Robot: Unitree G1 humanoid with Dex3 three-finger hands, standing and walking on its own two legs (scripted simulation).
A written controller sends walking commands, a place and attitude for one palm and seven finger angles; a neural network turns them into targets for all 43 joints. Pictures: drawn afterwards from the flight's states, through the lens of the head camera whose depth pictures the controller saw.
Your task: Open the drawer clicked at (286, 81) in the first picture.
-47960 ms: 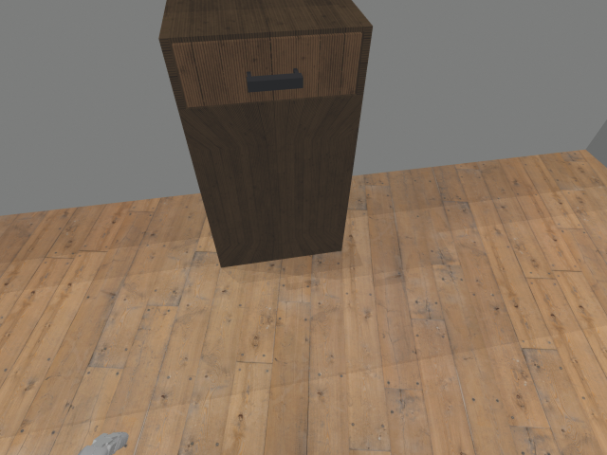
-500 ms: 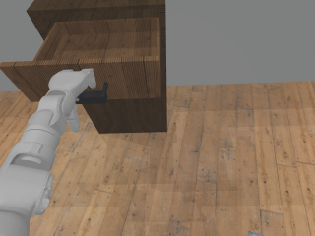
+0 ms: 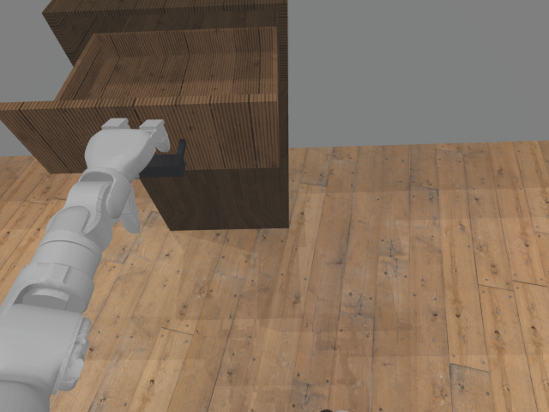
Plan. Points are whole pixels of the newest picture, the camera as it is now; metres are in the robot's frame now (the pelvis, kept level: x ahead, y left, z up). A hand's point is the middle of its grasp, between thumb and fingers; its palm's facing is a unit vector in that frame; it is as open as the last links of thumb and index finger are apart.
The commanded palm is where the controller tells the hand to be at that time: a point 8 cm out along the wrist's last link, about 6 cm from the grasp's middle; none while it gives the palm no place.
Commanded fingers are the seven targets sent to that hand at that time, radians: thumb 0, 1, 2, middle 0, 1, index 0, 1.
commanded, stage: lower the fingers behind the handle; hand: left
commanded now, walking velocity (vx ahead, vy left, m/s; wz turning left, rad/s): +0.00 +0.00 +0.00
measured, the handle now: (145, 156) +0.51 +0.24 +0.05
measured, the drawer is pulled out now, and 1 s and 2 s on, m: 0.29 0.29 0.29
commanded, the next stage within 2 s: close the thumb around the handle in 0.90 s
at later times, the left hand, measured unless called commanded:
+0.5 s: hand (149, 186) +0.46 +0.23 +0.03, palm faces -0.07 +0.01 -1.00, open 13.8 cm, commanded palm +0.44 +0.24 +0.08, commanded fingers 0.00 -0.50 0.30 -0.30 -1.20 -0.30 -1.20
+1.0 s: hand (147, 186) +0.46 +0.24 +0.02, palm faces -0.05 +0.00 -1.00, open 13.9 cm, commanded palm +0.44 +0.25 +0.08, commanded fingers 0.00 -0.44 0.32 -0.30 -1.21 -0.30 -1.21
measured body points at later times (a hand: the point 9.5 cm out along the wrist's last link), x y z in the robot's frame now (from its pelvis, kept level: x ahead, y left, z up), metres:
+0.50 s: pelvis -0.01 +0.00 -0.01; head +0.09 -0.02 +0.43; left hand +0.46 +0.23 +0.08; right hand +0.03 -0.28 -0.15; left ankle -0.07 +0.09 -0.73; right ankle +0.04 -0.11 -0.73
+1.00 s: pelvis +0.00 +0.00 -0.01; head +0.09 -0.02 +0.43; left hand +0.46 +0.23 +0.08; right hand +0.05 -0.27 -0.15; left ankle -0.07 +0.09 -0.73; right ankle +0.04 -0.11 -0.73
